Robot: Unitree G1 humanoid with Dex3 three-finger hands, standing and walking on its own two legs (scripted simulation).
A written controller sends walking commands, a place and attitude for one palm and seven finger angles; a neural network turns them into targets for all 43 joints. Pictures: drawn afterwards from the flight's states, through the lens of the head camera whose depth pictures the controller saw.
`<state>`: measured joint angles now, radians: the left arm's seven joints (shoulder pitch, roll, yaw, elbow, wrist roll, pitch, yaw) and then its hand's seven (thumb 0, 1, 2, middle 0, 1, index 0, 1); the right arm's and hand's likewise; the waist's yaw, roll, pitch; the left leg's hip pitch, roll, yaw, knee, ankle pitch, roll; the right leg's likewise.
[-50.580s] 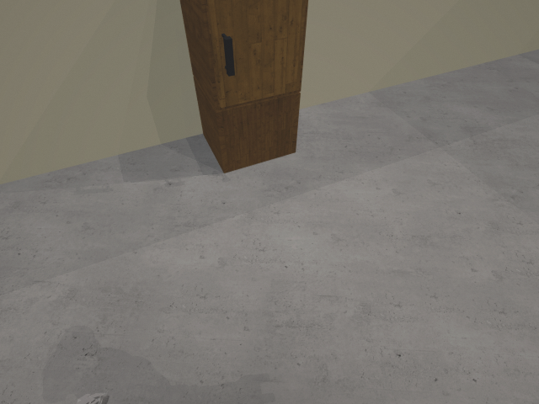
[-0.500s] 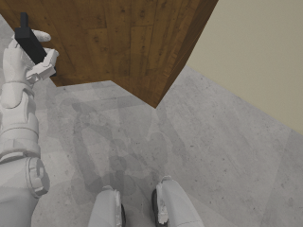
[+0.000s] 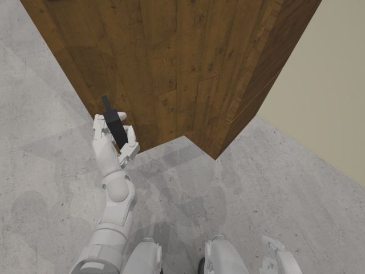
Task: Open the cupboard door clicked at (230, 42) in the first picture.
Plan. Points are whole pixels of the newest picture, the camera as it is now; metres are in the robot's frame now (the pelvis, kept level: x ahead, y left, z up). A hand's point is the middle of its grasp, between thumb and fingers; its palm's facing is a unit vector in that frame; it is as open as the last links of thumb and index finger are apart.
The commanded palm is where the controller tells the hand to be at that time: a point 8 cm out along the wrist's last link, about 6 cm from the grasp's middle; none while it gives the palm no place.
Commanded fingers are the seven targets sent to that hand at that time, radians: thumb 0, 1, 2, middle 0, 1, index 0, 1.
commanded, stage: pull the door open along its arc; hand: left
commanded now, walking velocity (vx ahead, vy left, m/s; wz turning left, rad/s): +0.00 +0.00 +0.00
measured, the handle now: (116, 125) +0.43 +0.17 +0.01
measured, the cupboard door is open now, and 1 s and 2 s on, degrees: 67 82 85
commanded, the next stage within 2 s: open thumb and fingers to let go in 0.24 s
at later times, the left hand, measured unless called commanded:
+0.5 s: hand (160, 174) +0.32 +0.06 +0.01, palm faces +0.39 -0.92 -0.03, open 6.7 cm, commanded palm +0.27 +0.10 +0.01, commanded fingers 0.00 0.27 0.63 -0.35 -1.28 -0.35 -1.28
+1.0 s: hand (159, 169) +0.33 +0.06 +0.01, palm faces +0.39 -0.92 -0.01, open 13.9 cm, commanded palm +0.28 +0.10 +0.01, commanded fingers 0.00 -0.50 0.30 -0.20 -0.60 -0.20 -0.60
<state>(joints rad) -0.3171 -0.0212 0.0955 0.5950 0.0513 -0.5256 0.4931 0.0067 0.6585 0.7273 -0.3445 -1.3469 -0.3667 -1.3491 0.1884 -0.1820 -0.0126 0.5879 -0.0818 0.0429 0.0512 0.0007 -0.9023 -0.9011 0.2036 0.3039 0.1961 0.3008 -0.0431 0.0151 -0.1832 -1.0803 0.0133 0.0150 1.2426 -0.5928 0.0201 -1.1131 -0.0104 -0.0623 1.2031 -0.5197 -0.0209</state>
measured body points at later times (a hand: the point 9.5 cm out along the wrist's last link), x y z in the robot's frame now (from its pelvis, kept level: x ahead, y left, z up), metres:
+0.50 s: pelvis -0.02 -0.03 -0.01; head +0.09 -0.03 +0.43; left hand +0.29 +0.10 +0.02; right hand +0.17 -0.24 -0.13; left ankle -0.01 +0.10 -0.63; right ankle +0.02 -0.11 -0.63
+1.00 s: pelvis -0.02 -0.02 +0.00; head +0.08 -0.03 +0.44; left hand +0.30 +0.11 +0.02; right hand +0.13 -0.25 -0.13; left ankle -0.01 +0.10 -0.63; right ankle +0.02 -0.11 -0.63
